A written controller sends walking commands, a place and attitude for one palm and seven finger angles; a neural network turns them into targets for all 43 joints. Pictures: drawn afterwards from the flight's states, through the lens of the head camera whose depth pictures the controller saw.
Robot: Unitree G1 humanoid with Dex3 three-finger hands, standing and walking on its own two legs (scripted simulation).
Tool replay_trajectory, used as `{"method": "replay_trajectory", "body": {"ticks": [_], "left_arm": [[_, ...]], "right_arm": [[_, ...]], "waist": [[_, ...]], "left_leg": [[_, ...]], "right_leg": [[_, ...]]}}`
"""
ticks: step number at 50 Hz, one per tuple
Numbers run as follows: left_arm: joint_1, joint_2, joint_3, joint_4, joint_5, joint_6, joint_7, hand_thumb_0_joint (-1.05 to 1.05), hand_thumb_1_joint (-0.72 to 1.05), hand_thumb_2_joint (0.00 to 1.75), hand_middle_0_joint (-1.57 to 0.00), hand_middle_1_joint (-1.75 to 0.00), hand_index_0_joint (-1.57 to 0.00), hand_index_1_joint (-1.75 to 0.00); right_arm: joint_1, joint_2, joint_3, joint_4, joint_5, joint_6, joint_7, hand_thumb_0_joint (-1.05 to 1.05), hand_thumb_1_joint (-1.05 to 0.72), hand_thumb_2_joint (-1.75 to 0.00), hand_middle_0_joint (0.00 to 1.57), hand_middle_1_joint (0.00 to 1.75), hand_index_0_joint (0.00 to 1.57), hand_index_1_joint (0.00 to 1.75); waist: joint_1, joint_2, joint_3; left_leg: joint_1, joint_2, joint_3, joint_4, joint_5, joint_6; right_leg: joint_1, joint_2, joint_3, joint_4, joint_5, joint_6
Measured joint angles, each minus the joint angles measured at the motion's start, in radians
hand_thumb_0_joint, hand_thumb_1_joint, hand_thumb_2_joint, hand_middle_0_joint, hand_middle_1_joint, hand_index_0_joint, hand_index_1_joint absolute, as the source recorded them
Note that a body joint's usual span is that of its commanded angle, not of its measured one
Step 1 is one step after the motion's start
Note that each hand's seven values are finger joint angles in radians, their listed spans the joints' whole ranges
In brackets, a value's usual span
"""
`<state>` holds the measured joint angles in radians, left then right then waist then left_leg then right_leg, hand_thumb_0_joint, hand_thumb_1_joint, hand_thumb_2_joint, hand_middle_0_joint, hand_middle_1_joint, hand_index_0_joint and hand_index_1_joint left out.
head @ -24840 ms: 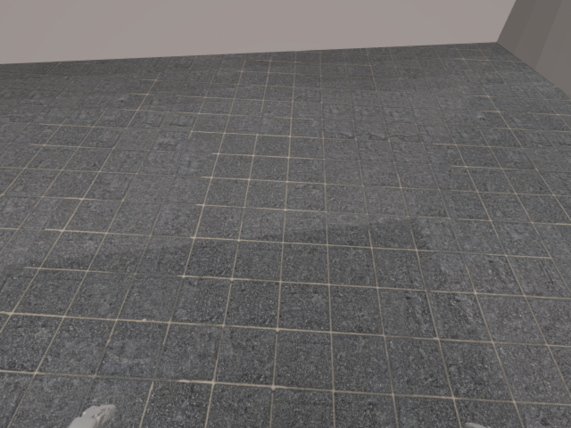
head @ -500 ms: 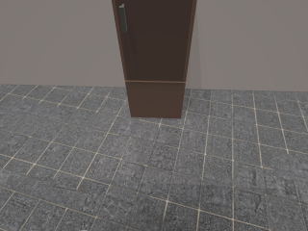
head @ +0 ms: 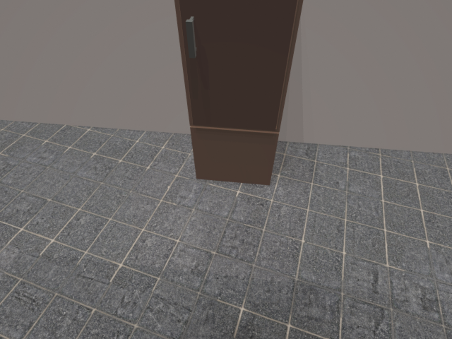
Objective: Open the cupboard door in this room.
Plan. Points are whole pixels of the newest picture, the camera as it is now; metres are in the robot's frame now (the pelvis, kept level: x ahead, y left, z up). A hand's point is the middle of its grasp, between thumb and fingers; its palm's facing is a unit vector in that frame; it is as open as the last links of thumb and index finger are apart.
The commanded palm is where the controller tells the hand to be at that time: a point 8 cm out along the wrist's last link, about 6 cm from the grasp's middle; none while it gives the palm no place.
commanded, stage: look at it before walking up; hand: left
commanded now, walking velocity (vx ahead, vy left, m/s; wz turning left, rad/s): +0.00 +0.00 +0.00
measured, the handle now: (192, 37) +1.07 +0.19 +0.08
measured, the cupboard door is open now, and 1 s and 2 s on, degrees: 0 0 0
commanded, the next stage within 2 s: walk to a spot facing it in 0.60 s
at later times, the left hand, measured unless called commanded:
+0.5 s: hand out of the picture -0.03 +0.17 -0.18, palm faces +0.03 -0.99 -0.16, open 7.4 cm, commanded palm none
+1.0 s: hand out of the picture -0.01 +0.18 -0.19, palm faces +0.06 -0.99 -0.16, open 7.4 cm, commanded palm none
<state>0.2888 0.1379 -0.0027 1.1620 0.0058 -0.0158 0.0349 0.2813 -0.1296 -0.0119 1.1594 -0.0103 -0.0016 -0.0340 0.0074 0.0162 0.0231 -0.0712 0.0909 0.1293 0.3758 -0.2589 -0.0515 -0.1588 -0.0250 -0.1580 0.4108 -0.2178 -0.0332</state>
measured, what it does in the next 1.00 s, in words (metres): stands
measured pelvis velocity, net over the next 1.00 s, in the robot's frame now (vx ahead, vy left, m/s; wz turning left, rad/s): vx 0.03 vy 0.02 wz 0.02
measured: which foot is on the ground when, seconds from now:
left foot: down 0.00-1.00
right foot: down 0.00-1.00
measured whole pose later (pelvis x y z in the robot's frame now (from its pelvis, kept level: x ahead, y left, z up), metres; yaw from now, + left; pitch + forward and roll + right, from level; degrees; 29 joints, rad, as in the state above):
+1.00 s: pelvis +0.03 +0.02 -0.01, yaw +1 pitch +0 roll +1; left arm 0.36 0.13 0.02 1.12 0.03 -0.01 0.01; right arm 0.42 -0.10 -0.03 1.14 -0.02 -0.01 -0.02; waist -0.01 -0.01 -0.01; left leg -0.12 0.04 0.12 0.49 -0.36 -0.01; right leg -0.23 -0.09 -0.13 0.58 -0.34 0.00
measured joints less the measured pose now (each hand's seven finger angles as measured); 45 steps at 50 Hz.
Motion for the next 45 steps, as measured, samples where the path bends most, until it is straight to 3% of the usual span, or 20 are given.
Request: {"method": "replay_trajectory", "body": {"ticks": [14,38,45], "left_arm": [[0.041,-0.044,-0.01,0.014,0.003,-0.002,-0.002,0.0,0.91,0.9,-0.2,-0.3,-0.2,-0.3],[0.017,-0.017,0.0,-0.014,0.005,-0.002,0.005,0.0,0.91,0.9,-0.2,-0.3,-0.19,-0.3],[0.051,-0.017,0.016,-0.023,0.019,0.011,-0.014,0.0,0.91,0.9,-0.2,-0.3,-0.19,-0.3]], "right_arm": [[0.014,0.02,0.006,0.0,0.003,-0.001,-0.001,0.01,-0.91,-0.9,0.2,0.3,0.2,0.3],[0.062,0.041,0.005,0.007,0.002,-0.013,0.003,0.0,-0.91,-0.9,0.2,0.3,0.2,0.3],[0.105,0.036,-0.01,-0.005,-0.008,0.0,0.012,0.0,-0.91,-0.9,0.2,0.3,0.2,0.3]], "waist": [[0.005,-0.018,0.012],[-0.01,-0.025,0.013],[-0.012,-0.029,-0.027]], "left_leg": [[-0.007,-0.004,0.005,-0.006,0.012,0.009],[-0.025,-0.032,0.027,0.011,0.001,0.038],[-0.043,-0.042,0.011,0.07,-0.055,0.051]], "right_leg": [[-0.002,-0.002,0.005,-0.021,0.024,0.004],[-0.032,-0.031,0.031,0.003,0.024,0.032],[-0.056,-0.049,0.023,0.098,-0.088,0.04]]}}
